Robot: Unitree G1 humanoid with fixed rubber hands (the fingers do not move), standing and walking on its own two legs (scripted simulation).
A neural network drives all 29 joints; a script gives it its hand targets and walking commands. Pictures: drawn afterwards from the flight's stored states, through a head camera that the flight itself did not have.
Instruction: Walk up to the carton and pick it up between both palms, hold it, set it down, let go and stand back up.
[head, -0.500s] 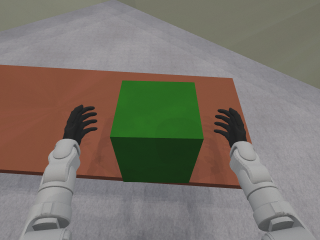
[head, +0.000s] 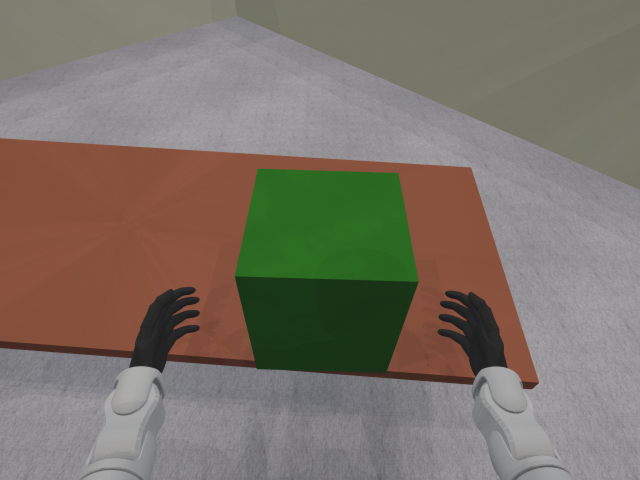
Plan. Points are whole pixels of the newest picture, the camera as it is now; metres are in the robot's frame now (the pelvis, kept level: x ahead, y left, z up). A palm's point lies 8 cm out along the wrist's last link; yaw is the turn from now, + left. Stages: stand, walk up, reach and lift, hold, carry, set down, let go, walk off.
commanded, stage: set down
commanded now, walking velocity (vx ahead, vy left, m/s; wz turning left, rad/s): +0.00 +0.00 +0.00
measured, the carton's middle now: (324, 275) +0.41 +0.01 +0.00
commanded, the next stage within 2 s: let go in 1.88 s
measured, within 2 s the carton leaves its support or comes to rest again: neither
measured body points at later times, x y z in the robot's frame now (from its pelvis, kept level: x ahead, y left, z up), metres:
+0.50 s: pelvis -0.02 +0.00 -0.01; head -0.02 +0.02 +0.44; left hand +0.23 +0.23 -0.03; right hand +0.22 -0.19 -0.04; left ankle +0.04 +0.11 -0.74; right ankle -0.06 -0.09 -0.74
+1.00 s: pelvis +0.00 +0.00 +0.00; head -0.02 +0.02 +0.45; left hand +0.20 +0.24 -0.06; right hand +0.20 -0.20 -0.06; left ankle +0.04 +0.11 -0.74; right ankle -0.06 -0.09 -0.74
